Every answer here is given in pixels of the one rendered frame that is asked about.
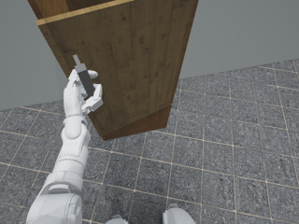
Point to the robot left hand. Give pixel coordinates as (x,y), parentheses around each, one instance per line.
(74,95)

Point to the right robot shin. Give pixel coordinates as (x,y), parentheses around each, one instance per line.
(172,206)

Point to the left robot shin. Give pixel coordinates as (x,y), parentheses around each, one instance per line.
(117,216)

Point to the left robot forearm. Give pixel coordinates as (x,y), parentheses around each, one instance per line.
(66,176)

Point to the robot left upper arm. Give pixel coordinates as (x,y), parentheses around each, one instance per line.
(59,208)

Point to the cupboard door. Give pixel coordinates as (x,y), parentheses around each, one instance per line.
(135,46)

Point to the robot shin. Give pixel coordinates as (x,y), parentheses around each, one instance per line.
(117,216)
(172,206)

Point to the handle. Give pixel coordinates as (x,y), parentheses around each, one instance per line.
(84,76)

